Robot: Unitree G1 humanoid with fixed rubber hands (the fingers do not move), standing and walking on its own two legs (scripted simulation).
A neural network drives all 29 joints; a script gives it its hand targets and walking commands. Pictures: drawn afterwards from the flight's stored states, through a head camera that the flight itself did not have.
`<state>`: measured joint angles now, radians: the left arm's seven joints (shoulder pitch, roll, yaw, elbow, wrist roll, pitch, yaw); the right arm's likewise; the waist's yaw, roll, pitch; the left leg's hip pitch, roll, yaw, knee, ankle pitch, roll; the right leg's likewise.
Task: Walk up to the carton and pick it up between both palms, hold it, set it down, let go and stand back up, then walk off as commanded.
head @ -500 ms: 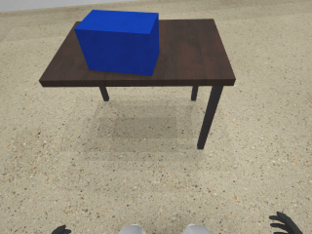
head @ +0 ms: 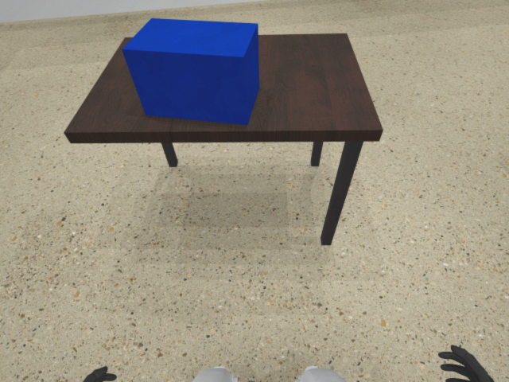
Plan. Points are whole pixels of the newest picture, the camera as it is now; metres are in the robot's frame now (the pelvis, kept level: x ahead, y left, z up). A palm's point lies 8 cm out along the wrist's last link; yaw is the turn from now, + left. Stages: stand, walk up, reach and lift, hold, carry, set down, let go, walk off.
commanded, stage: walk up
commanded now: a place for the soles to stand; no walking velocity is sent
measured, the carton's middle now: (199, 71) +0.87 +0.20 +0.03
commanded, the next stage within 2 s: none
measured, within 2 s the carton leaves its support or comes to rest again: neither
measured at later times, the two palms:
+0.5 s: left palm out of the picture +0.10 +0.31 -0.09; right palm out of the picture +0.13 -0.30 -0.08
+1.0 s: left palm out of the picture +0.09 +0.31 -0.09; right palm out of the picture +0.12 -0.29 -0.07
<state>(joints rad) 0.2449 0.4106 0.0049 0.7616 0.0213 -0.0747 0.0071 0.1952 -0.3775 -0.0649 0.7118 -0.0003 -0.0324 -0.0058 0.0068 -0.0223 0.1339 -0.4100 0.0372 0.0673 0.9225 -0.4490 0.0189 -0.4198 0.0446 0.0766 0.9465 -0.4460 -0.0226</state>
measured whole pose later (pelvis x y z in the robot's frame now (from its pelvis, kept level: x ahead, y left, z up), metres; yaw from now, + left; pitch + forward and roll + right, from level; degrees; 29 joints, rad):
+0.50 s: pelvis +0.00 +0.00 +0.00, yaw +0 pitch -5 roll +1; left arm 0.24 0.41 0.00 0.76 0.02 -0.07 0.01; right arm 0.20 -0.38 -0.06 0.71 0.00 -0.04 0.00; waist 0.01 -0.02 0.13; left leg -0.41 0.04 0.07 0.92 -0.43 0.02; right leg -0.42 0.04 0.08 0.95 -0.45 -0.02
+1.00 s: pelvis +0.00 +0.01 +0.00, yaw +0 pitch -5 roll +1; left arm 0.24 0.41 0.00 0.76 0.02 -0.07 0.01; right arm 0.20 -0.38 -0.06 0.71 0.00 -0.04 0.00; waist 0.01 -0.02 0.13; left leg -0.41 0.03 0.07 0.92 -0.43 0.02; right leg -0.42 0.04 0.08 0.95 -0.44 -0.02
